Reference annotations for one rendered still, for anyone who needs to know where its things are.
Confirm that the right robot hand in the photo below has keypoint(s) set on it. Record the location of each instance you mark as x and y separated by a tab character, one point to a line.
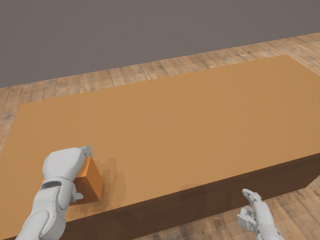
249	218

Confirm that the left robot forearm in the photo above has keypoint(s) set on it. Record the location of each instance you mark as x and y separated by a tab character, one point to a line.
47	218

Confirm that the table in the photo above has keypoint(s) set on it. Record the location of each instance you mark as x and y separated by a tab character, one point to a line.
170	150

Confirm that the sponge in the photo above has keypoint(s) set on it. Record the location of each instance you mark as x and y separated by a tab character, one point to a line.
88	182

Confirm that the left robot hand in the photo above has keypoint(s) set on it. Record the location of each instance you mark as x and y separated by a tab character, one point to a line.
67	163

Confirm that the right robot forearm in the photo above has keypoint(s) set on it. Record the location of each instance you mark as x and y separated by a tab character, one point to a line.
268	232

